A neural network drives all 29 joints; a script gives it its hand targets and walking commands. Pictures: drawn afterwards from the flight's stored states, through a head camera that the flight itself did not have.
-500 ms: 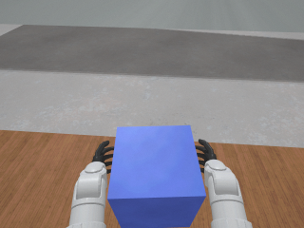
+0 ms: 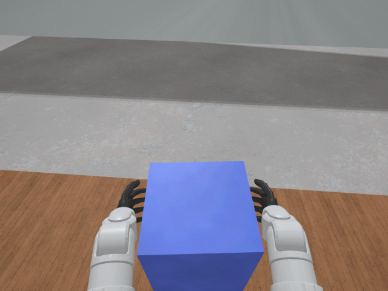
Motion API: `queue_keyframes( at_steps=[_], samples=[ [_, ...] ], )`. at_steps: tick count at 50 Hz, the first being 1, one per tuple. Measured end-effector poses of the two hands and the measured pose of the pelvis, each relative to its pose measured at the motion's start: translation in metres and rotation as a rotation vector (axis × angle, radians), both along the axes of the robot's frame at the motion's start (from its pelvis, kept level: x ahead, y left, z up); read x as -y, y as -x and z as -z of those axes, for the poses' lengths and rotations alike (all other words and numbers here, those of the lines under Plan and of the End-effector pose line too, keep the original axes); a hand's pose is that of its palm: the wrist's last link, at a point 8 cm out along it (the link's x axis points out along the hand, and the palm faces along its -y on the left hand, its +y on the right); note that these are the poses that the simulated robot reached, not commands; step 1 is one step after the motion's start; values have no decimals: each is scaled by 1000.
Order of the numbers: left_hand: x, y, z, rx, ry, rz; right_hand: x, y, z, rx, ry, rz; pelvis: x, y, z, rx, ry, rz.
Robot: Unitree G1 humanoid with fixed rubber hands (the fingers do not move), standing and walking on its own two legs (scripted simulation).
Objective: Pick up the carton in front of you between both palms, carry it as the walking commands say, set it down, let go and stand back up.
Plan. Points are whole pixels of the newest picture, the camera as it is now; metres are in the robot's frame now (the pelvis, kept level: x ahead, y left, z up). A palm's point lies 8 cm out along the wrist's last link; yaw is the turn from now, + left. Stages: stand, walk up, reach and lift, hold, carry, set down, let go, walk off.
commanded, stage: carry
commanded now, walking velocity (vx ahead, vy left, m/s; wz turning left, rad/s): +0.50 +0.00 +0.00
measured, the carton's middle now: (198, 229) +0.29 +0.00 -0.02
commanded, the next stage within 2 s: none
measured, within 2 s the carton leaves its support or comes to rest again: neither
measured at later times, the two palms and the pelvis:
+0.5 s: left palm (129, 158) +0.42 +0.16 +0.09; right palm (250, 153) +0.43 -0.14 +0.09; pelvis +0.19 +0.01 +0.00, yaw +1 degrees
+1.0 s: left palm (133, 91) +0.74 +0.20 +0.10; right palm (221, 91) +0.73 -0.10 +0.11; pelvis +0.49 +0.06 +0.01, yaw -1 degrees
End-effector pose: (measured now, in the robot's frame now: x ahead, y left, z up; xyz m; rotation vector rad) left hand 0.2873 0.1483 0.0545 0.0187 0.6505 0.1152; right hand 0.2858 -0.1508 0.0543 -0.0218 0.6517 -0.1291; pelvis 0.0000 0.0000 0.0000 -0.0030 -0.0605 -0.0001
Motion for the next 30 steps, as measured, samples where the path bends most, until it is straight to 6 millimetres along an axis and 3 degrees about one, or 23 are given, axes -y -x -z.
queue_keyframes(
  at_steps=[5,10,16,20,25,30],
  samples=[
    [-7,-19,-11,52,20,-15,-7,-21,-13,52,-16,13,-7,-18,6,-63,-1,-19],
    [-20,-46,-23,58,37,-32,-20,-49,-27,59,-30,21,-17,-50,8,-112,-4,20],
    [-6,-87,-35,39,60,-29,-7,-79,-34,40,-53,64,-10,-98,5,-144,28,24],
    [1,-111,-32,29,57,-25,0,-104,-31,30,-66,72,-4,-137,10,-155,26,-21],
    [-14,-137,-33,-25,65,-87,-15,-149,-37,-26,-64,25,-6,-188,-1,-168,-4,-25],
    [-36,-191,-39,8,74,-120,-37,-211,-42,5,-63,-7,-22,-247,3,-156,-9,-21]
  ],
)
